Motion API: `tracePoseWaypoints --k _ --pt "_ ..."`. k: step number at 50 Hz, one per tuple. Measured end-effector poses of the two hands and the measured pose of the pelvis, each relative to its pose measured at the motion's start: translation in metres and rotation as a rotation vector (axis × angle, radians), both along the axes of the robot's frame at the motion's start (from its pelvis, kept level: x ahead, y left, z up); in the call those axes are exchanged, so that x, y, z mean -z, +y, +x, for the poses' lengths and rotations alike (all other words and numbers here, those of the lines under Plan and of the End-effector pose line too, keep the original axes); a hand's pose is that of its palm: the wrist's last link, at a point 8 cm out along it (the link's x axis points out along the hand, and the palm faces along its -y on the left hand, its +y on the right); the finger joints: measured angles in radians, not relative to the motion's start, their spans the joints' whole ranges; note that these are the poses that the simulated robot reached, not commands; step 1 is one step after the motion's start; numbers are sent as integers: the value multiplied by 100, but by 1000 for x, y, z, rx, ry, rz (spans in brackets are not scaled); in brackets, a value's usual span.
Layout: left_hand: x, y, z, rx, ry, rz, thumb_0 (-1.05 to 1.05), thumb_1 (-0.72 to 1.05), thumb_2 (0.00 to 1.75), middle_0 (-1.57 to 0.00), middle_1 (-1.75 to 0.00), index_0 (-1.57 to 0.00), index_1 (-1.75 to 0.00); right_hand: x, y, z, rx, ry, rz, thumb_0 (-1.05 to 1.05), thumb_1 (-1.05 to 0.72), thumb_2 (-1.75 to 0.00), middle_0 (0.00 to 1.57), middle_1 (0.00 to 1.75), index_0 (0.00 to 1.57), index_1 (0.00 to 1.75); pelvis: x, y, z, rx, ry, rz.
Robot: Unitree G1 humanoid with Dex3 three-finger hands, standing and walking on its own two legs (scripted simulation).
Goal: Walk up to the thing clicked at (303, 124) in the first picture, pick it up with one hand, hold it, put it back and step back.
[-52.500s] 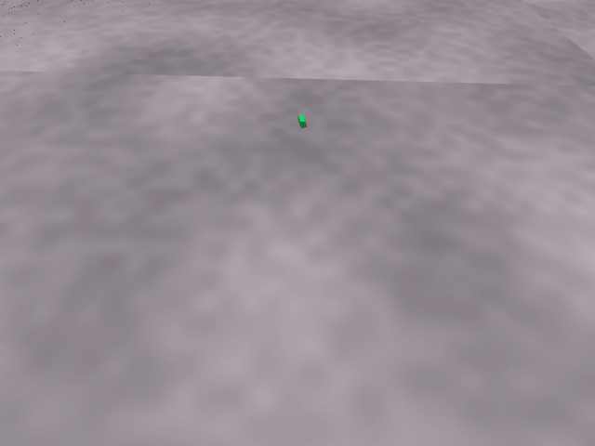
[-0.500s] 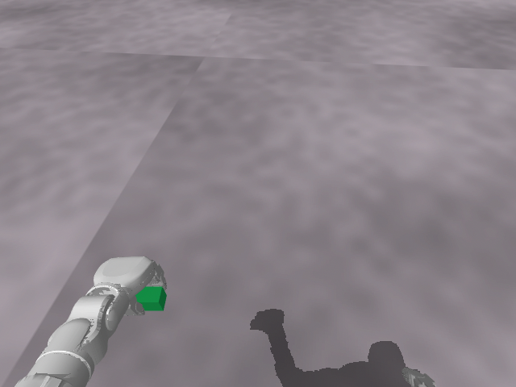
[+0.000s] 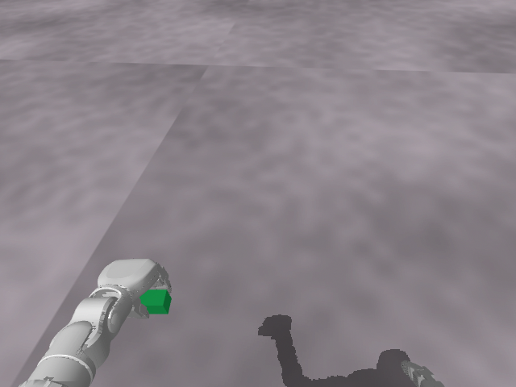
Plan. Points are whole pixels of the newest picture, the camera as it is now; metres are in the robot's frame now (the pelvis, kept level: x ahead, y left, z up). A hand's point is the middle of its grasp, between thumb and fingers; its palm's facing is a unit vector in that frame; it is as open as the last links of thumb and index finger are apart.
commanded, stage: hold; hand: left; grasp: from above
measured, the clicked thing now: (142, 301) +0.31 +0.23 -0.07
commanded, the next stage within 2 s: crouch in 0.74 s
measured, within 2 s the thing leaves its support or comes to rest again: neither
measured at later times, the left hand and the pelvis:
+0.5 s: hand (130, 307) +0.28 +0.23 -0.03, palm faces -0.47 -0.03 -0.88, open 6.2 cm; pelvis +0.00 +0.00 +0.00, yaw +0 degrees
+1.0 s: hand (131, 307) +0.29 +0.23 -0.04, palm faces -0.48 -0.03 -0.88, open 6.2 cm; pelvis +0.00 +0.00 +0.00, yaw +0 degrees
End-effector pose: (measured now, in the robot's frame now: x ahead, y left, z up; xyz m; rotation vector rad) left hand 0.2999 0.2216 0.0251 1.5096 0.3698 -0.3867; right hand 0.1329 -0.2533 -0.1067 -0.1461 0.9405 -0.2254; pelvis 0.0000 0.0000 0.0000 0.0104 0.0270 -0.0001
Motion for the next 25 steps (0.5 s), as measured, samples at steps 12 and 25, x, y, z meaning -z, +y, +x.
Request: tracePoseWaypoints --k 12,25 --pt "-8 4 -5 -2 -5 -3 0 58 4 -101 -14 -105 -9 -5 4 5 -9 -21 3 1 -91 -90 20 29 20 30 -2 1 -3 1 -19 0" --pt "-6 6 -9 2 7 -6 0 58 4 -100 -15 -104 -10 -7 11 10 -17 -25 12 1 -91 -90 20 29 20 30 -4 3 -2 0 -23 0"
